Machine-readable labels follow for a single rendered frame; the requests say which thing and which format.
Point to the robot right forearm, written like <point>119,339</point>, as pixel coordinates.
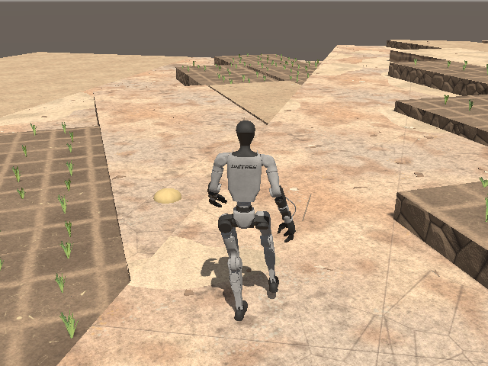
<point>283,207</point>

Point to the left robot hand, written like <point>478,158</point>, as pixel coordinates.
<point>220,198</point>

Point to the robot left shin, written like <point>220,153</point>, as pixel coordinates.
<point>236,285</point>

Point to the robot left upper arm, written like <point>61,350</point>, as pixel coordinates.
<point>217,171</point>

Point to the robot left forearm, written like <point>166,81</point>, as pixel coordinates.
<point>212,196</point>

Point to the robot left thigh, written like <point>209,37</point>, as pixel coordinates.
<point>228,232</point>

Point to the right robot hand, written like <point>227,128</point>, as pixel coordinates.
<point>290,232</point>

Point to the robot right upper arm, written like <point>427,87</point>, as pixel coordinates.
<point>272,173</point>

